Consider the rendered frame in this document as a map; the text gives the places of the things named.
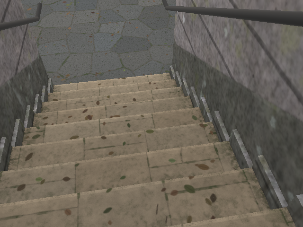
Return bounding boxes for stairs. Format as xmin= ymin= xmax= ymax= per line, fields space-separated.
xmin=0 ymin=73 xmax=271 ymax=227

